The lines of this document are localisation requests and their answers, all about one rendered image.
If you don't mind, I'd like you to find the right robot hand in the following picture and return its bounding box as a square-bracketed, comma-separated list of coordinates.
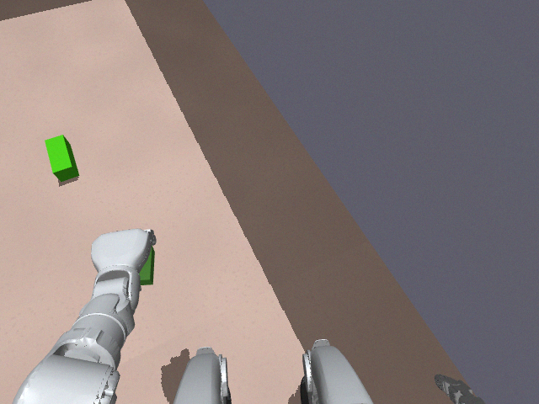
[435, 375, 486, 404]

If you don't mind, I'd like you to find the left robot hand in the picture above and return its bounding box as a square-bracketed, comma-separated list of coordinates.
[91, 228, 156, 291]

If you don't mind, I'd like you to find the left robot arm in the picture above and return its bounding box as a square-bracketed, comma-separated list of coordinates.
[12, 265, 141, 404]

